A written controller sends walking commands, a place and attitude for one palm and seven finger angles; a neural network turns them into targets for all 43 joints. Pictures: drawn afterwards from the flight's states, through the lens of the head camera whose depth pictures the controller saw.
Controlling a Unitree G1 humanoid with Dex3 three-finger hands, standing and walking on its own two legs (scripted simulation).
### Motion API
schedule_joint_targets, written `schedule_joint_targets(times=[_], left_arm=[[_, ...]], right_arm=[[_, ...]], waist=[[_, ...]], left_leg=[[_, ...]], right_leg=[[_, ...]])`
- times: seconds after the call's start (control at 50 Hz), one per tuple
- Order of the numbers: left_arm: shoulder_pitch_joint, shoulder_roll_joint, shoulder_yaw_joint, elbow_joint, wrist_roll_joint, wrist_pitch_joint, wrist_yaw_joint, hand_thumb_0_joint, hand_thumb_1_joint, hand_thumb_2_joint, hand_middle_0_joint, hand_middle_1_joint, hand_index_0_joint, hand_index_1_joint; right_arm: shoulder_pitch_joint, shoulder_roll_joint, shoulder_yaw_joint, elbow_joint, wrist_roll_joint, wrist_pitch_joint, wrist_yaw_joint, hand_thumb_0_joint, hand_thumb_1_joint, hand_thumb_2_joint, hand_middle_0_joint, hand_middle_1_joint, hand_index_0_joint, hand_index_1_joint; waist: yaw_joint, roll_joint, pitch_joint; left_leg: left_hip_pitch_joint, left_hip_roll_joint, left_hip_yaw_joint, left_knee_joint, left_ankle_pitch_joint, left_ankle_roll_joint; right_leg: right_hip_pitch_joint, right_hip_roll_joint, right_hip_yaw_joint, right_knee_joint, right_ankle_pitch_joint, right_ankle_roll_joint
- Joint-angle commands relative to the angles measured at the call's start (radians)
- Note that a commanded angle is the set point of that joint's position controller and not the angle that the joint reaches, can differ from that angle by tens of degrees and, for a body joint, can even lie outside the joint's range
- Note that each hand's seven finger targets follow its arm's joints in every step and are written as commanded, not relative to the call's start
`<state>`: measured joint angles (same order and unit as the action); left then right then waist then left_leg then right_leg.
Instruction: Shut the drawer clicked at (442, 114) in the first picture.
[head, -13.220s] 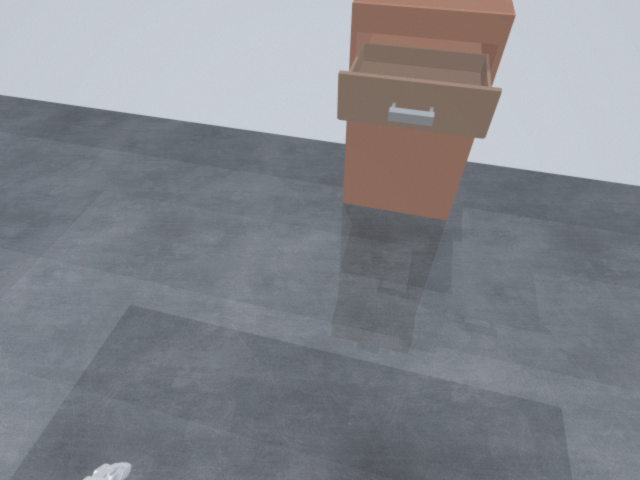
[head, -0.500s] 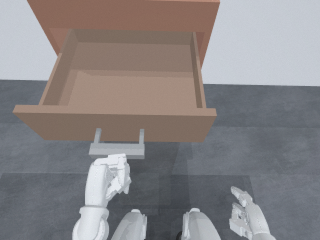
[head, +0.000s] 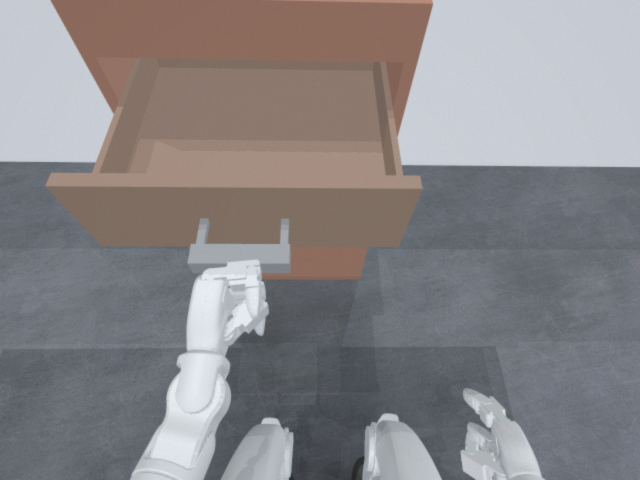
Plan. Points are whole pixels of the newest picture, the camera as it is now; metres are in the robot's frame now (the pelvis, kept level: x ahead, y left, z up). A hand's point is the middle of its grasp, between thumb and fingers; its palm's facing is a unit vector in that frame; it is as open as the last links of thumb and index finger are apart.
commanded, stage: push the drawer shut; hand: left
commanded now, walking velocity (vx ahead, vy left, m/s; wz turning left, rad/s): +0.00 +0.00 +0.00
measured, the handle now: (242, 242) +0.40 +0.11 +0.03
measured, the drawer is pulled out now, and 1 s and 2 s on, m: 0.23 0.09 0.00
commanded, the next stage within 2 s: none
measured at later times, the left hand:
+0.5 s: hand (269, 250) +0.39 +0.08 +0.02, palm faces +0.00 -1.00 -0.03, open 3.1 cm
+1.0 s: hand (273, 209) +0.45 +0.08 +0.02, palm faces +0.03 -1.00 -0.04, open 3.1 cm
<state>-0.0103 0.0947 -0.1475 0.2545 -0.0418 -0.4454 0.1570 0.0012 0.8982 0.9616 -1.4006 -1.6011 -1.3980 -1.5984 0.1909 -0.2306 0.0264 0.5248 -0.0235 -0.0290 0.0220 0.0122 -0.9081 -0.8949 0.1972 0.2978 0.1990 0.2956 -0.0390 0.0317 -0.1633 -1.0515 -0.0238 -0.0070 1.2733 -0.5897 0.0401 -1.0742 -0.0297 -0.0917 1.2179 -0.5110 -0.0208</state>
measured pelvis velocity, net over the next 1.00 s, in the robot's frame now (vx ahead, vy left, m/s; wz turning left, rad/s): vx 0.00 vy -0.01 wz -0.02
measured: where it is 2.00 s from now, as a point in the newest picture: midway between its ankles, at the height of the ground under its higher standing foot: outside the picture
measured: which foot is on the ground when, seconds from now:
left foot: down 0.00-1.00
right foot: down 0.00-1.00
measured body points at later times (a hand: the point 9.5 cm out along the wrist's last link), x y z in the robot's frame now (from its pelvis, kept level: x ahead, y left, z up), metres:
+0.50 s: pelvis +0.00 +0.00 +0.00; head +0.12 +0.00 +0.44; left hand +0.38 +0.13 +0.03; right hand +0.12 -0.25 -0.12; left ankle +0.01 +0.09 -0.63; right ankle +0.04 -0.11 -0.63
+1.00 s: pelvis +0.00 -0.01 +0.00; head +0.13 -0.01 +0.43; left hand +0.45 +0.13 +0.03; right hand +0.06 -0.27 -0.13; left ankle +0.01 +0.09 -0.63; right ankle +0.04 -0.11 -0.63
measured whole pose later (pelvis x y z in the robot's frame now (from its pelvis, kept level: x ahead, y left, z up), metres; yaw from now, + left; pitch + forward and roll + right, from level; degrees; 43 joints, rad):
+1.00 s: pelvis +0.00 -0.01 +0.00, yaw -1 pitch +25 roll -1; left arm -0.63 0.17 0.15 0.90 -0.04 -0.55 0.13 -0.02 0.90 0.96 -1.40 -1.60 -1.40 -1.60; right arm 0.27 -0.24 0.00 0.63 -0.04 0.02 0.03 0.01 -0.91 -0.89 0.20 0.30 0.20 0.30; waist -0.13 0.03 -0.15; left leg -1.12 -0.01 0.01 1.25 -0.56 0.03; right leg -1.15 -0.01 -0.07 1.20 -0.48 -0.03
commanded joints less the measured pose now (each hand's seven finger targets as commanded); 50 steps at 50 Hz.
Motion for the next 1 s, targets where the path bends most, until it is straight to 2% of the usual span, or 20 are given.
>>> schedule_joint_targets(times=[0.0, 0.04, 0.1, 0.12, 0.16, 0.2, 0.26, 0.36, 0.38, 0.46, 0.54, 0.62, 0.66, 0.7, 0.76, 0.78, 0.82, 0.88, 0.92, 0.98], left_arm=[[-0.328, -0.002, 0.02, -0.18, 0.012, -0.068, 0.012, 0.0, 0.9, 0.9, -1.4, -1.6, -1.4, -1.6], [-0.372, 0.005, 0.033, -0.141, 0.011, -0.066, 0.015, 0.0, 0.9, 0.9, -1.4, -1.6, -1.4, -1.6], [-0.425, 0.022, 0.052, -0.133, 0.014, -0.073, 0.016, 0.0, 0.9, 0.9, -1.4, -1.6, -1.4, -1.6], [-0.426, -0.002, 0.036, -0.108, 0.013, -0.069, 0.015, 0.0, 0.9, 0.9, -1.4, -1.6, -1.4, -1.6], [-0.46, 0.023, 0.07, -0.078, 0.006, -0.067, 0.019, 0.0, 0.9, 0.9, -1.4, -1.6, -1.4, -1.6], [-0.507, 0.009, 0.061, -0.052, 0.003, -0.068, 0.017, 0.0, 0.9, 0.9, -1.4, -1.6, -1.4, -1.6], [-0.546, 0.053, 0.113, 0.023, 0.001, -0.069, 0.017, 0.0, 0.9, 0.9, -1.4, -1.6, -1.4, -1.6], [-0.64, 0.071, 0.145, 0.083, -0.006, -0.089, 0.009, 0.0, 0.9, 0.9, -1.4, -1.6, -1.4, -1.6], [-0.662, 0.049, 0.129, 0.099, -0.002, -0.092, 0.007, 0.0, 0.9, 0.9, -1.4, -1.6, -1.4, -1.6], [-0.712, 0.093, 0.182, 0.167, -0.008, -0.1, 0.007, 0.0, 0.9, 0.9, -1.4, -1.6, -1.4, -1.6], [-0.789, 0.095, 0.196, 0.227, -0.006, -0.114, 0.003, 0.0, 0.9, 0.9, -1.4, -1.6, -1.4, -1.6], [-0.818, 0.092, 0.205, 0.249, -0.006, -0.126, 0.001, 0.0, 0.9, 0.9, -1.4, -1.6, -1.4, -1.6], [-0.841, 0.12, 0.234, 0.281, -0.005, -0.128, 0.002, 0.0, 0.9, 0.9, -1.4, -1.6, -1.4, -1.6], [-0.852, 0.117, 0.236, 0.287, -0.005, -0.135, -0.001, 0.0, 0.9, 0.9, -1.4, -1.6, -1.4, -1.6], [-0.92, 0.147, 0.262, 0.351, 0.001, -0.141, -0.001, 0.0, 0.9, 0.9, -1.4, -1.6, -1.4, -1.6], [-0.962, 0.156, 0.268, 0.348, 0.005, -0.151, -0.002, 0.0, 0.9, 0.9, -1.4, -1.6, -1.4, -1.6], [-0.991, 0.176, 0.293, 0.372, 0.003, -0.161, -0.001, 0.0, 0.9, 0.9, -1.4, -1.6, -1.4, -1.6], [-1.022, 0.176, 0.295, 0.397, 0.005, -0.17, -0.011, 0.0, 0.9, 0.9, -1.4, -1.6, -1.4, -1.6], [-1.046, 0.188, 0.311, 0.429, 0.001, -0.169, -0.014, 0.0, 0.9, 0.9, -1.4, -1.6, -1.4, -1.6], [-1.098, 0.23, 0.348, 0.456, 0.003, -0.178, -0.02, 0.0, 0.9, 0.9, -1.4, -1.6, -1.4, -1.6]], right_arm=[[-0.006, -0.133, -0.055, -0.112, 0.007, -0.03, -0.01, 0.0, -0.9, -0.9, 0.2, 0.3, 0.2, 0.3], [-0.001, -0.135, -0.056, -0.102, 0.008, -0.024, -0.01, 0.0, -0.9, -0.9, 0.2, 0.3, 0.2, 0.3], [0.008, -0.139, -0.059, -0.097, 0.007, -0.02, -0.013, 0.0, -0.9, -0.9, 0.2, 0.3, 0.2, 0.3], [0.008, -0.137, -0.059, -0.095, 0.007, -0.017, -0.011, 0.0, -0.9, -0.9, 0.2, 0.3, 0.2, 0.3], [0.017, -0.141, -0.06, -0.085, 0.007, -0.012, -0.013, 0.0, -0.9, -0.9, 0.2, 0.3, 0.2, 0.3], [0.019, -0.14, -0.06, -0.081, 0.007, -0.007, -0.012, 0.0, -0.9, -0.9, 0.2, 0.3, 0.2, 0.3], [0.03, -0.145, -0.059, -0.066, 0.006, -0.002, -0.018, 0.0, -0.9, -0.9, 0.2, 0.3, 0.2, 0.3], [0.05, -0.148, -0.061, -0.05, 0.004, 0.003, -0.017, 0.0, -0.9, -0.9, 0.2, 0.3, 0.2, 0.3], [0.058, -0.146, -0.062, -0.043, 0.003, 0.005, -0.014, 0.0, -0.9, -0.9, 0.2, 0.3, 0.2, 0.3], [0.081, -0.153, -0.068, -0.028, 0.001, 0.011, -0.013, 0.0, -0.9, -0.9, 0.2, 0.3, 0.2, 0.3], [0.099, -0.152, -0.069, -0.014, -0.001, 0.018, -0.01, 0.0, -0.9, -0.9, 0.2, 0.3, 0.2, 0.3], [0.124, -0.154, -0.075, -0.005, -0.005, 0.021, -0.003, 0.0, -0.9, -0.9, 0.2, 0.3, 0.2, 0.3], [0.138, -0.158, -0.078, 0.003, -0.007, 0.024, -0.002, 0.0, -0.9, -0.9, 0.2, 0.3, 0.2, 0.3], [0.14, -0.154, -0.077, 0.004, -0.007, 0.027, 0.001, 0.0, -0.9, -0.9, 0.2, 0.3, 0.2, 0.3], [0.152, -0.157, -0.076, 0.016, -0.009, 0.029, -0.001, 0.0, -0.9, -0.9, 0.2, 0.3, 0.2, 0.3], [0.155, -0.158, -0.075, 0.02, -0.01, 0.028, -0.002, 0.0, -0.9, -0.9, 0.2, 0.3, 0.2, 0.3], [0.165, -0.158, -0.075, 0.027, -0.012, 0.028, -0.003, 0.0, -0.9, -0.9, 0.2, 0.3, 0.2, 0.3], [0.177, -0.157, -0.074, 0.03, -0.015, 0.027, 0.0, 0.0, -0.9, -0.9, 0.2, 0.3, 0.2, 0.3], [0.185, -0.159, -0.075, 0.036, -0.016, 0.03, 0.001, 0.0, -0.9, -0.9, 0.2, 0.3, 0.2, 0.3], [0.197, -0.163, -0.074, 0.042, -0.019, 0.029, 0.001, 0.0, -0.9, -0.9, 0.2, 0.3, 0.2, 0.3]], waist=[[-0.052, -0.017, -0.336], [-0.057, -0.023, -0.325], [-0.049, -0.007, -0.377], [-0.054, -0.006, -0.375], [-0.062, -0.029, -0.373], [-0.068, -0.03, -0.369], [-0.073, -0.044, -0.351], [-0.075, -0.005, -0.388], [-0.083, -0.003, -0.388], [-0.089, -0.03, -0.403], [-0.098, -0.026, -0.398], [-0.095, 0.019, -0.459], [-0.105, -0.021, -0.451], [-0.099, -0.003, -0.454], [-0.122, -0.027, -0.408], [-0.124, -0.001, -0.424], [-0.128, -0.025, -0.437], [-0.125, 0.027, -0.465], [-0.136, 0.0, -0.469], [-0.139, 0.013, -0.478]], left_leg=[[0.202, 0.023, -0.067, -0.2, 0.249, -0.025], [0.194, 0.02, -0.065, -0.203, 0.231, -0.023], [0.21, 0.02, -0.064, -0.203, 0.258, -0.025], [0.219, 0.02, -0.064, -0.204, 0.265, -0.025], [0.209, 0.022, -0.064, -0.204, 0.271, -0.023], [0.198, 0.02, -0.058, -0.205, 0.257, -0.021], [0.169, 0.018, -0.052, -0.206, 0.245, -0.018], [0.179, 0.016, -0.047, -0.205, 0.266, -0.021], [0.195, 0.019, -0.05, -0.205, 0.282, -0.023], [0.171, 0.018, -0.041, -0.198, 0.292, -0.019], [0.161, 0.016, -0.036, -0.202, 0.282, -0.02], [0.21, 0.02, -0.036, -0.198, 0.352, -0.026], [0.192, 0.022, -0.039, -0.195, 0.359, -0.023], [0.179, 0.019, -0.027, -0.196, 0.35, -0.024], [0.134, 0.017, -0.024, -0.193, 0.3, -0.017], [0.146, 0.016, -0.027, -0.192, 0.295, -0.019], [0.138, 0.015, -0.023, -0.19, 0.292, -0.016], [0.164, 0.014, -0.023, -0.19, 0.318, -0.019], [0.151, 0.015, -0.022, -0.184, 0.323, -0.018], [0.137, 0.013, -0.021, -0.181, 0.311, -0.017]], right_leg=[[0.195, 0.012, 0.043, -0.152, 0.156, -0.015], [0.196, 0.012, 0.045, -0.161, 0.145, -0.014], [0.216, 0.011, 0.05, -0.151, 0.169, -0.015], [0.21, 0.012, 0.047, -0.154, 0.174, -0.015], [0.218, 0.015, 0.045, -0.158, 0.181, -0.013], [0.228, 0.015, 0.052, -0.165, 0.177, -0.011], [0.236, 0.018, 0.056, -0.17, 0.174, -0.01], [0.239, 0.02, 0.059, -0.163, 0.195, -0.011], [0.225, 0.021, 0.055, -0.159, 0.207, -0.01], [0.253, 0.024, 0.063, -0.164, 0.231, -0.008], [0.253, 0.025, 0.067, -0.168, 0.229, -0.006], [0.251, 0.027, 0.063, -0.153, 0.286, -0.007], [0.261, 0.031, 0.063, -0.153, 0.301, -0.006], [0.273, 0.029, 0.069, -0.156, 0.304, -0.005], [0.263, 0.032, 0.076, -0.169, 0.27, -0.002], [0.249, 0.032, 0.077, -0.165, 0.26, -0.002], [0.266, 0.032, 0.081, -0.169, 0.263, 0.0], [0.257, 0.035, 0.081, -0.162, 0.283, -0.002], [0.263, 0.035, 0.082, -0.162, 0.293, 0.0], [0.264, 0.038, 0.086, -0.16, 0.285, 0.001]])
